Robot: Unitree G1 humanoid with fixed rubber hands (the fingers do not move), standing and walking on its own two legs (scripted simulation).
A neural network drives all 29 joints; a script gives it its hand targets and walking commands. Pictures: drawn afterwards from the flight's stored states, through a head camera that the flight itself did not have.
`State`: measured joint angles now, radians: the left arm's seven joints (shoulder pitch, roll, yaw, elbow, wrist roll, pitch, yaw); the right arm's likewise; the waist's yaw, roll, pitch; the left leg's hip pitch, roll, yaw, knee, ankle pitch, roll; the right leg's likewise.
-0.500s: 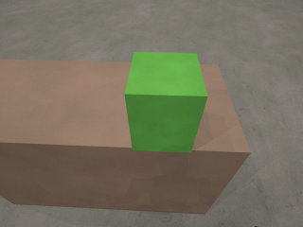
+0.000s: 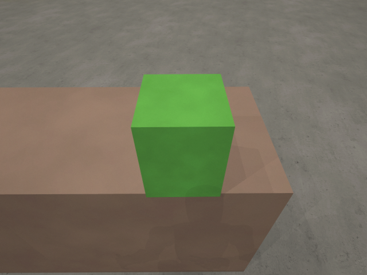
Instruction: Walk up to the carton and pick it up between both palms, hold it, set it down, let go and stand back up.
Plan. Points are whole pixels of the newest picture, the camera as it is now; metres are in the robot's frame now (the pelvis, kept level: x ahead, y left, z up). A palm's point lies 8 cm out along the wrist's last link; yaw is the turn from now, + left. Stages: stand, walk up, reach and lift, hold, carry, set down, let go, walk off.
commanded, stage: walk up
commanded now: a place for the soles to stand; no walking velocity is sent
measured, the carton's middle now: (182, 136) +0.46 +0.01 +0.08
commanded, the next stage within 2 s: none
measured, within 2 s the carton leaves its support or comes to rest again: neither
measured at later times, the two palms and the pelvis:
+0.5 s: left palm out of the picture +0.16 +0.28 -0.14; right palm (316, 248) +0.24 -0.34 -0.13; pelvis +0.11 -0.04 -0.03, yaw +2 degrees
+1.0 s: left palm out of the picture +0.18 +0.33 -0.11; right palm (302, 232) +0.29 -0.32 -0.14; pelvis +0.13 -0.02 -0.03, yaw +3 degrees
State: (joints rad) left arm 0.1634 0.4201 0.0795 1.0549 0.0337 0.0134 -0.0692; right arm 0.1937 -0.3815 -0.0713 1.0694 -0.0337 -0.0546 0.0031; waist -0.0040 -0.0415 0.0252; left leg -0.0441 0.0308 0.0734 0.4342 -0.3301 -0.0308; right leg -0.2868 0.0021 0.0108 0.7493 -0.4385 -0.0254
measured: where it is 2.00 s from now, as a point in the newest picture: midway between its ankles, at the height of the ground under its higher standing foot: outside the picture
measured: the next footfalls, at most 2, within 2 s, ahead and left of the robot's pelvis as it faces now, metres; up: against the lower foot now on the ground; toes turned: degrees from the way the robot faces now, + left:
right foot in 0.08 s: +0.09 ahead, -0.12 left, +0.00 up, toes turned -3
left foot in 0.44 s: +0.26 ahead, +0.09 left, +0.00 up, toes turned +2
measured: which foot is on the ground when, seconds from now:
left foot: down 0.00-0.10, up 0.12-0.42, down 0.44-0.68, up 0.70-0.88, down 0.90-1.00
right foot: up 0.00-0.06, down 0.08-0.94, up 0.96-1.00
